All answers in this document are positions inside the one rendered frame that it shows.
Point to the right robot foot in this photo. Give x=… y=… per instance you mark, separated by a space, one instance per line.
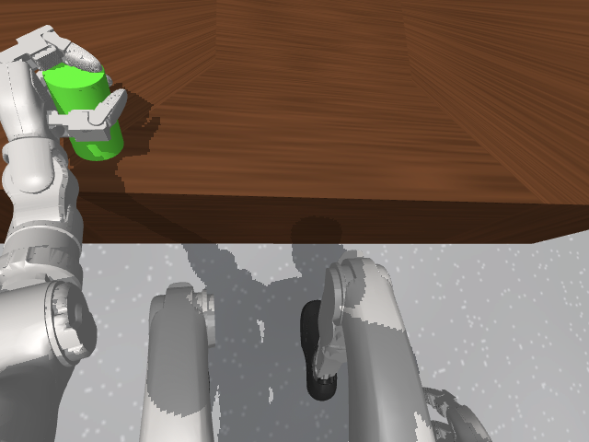
x=319 y=389

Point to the right robot hand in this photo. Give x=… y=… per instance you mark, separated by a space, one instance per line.
x=463 y=425

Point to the left robot hand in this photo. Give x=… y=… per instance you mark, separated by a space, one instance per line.
x=26 y=105

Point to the can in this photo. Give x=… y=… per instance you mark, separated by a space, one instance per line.
x=75 y=89

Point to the left robot arm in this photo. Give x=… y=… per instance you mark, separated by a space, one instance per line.
x=45 y=324

